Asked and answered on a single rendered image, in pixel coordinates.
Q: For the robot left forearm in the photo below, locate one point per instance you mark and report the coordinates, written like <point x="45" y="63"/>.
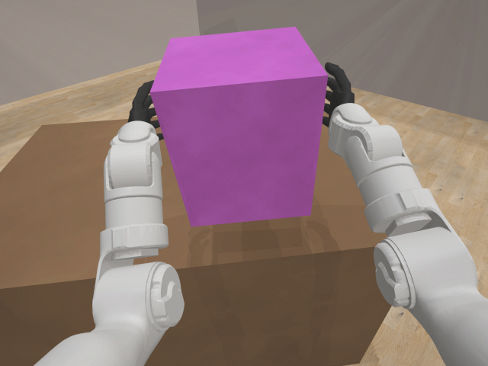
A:
<point x="133" y="199"/>

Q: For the left robot upper arm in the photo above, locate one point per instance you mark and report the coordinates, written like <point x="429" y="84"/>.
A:
<point x="133" y="307"/>

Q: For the carton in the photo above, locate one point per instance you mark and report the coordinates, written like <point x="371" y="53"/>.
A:
<point x="241" y="115"/>

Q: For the robot right hand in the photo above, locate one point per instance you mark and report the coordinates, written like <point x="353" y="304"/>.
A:
<point x="341" y="88"/>

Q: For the robot left hand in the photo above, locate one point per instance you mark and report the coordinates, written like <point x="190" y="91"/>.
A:
<point x="141" y="103"/>

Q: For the robot right forearm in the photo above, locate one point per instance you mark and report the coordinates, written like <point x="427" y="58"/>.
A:
<point x="395" y="201"/>

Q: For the right robot upper arm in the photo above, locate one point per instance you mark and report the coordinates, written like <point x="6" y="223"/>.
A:
<point x="429" y="273"/>

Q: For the pedestal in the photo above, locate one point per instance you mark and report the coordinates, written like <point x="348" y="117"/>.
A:
<point x="295" y="291"/>

